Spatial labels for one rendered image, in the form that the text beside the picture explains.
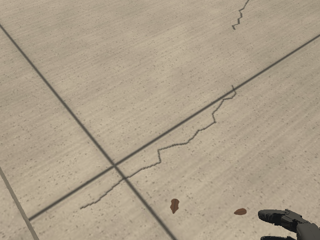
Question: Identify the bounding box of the robot right hand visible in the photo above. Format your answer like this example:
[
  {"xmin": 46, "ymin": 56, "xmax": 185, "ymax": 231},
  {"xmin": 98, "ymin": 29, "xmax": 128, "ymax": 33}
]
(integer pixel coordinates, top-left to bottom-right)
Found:
[{"xmin": 258, "ymin": 209, "xmax": 320, "ymax": 240}]

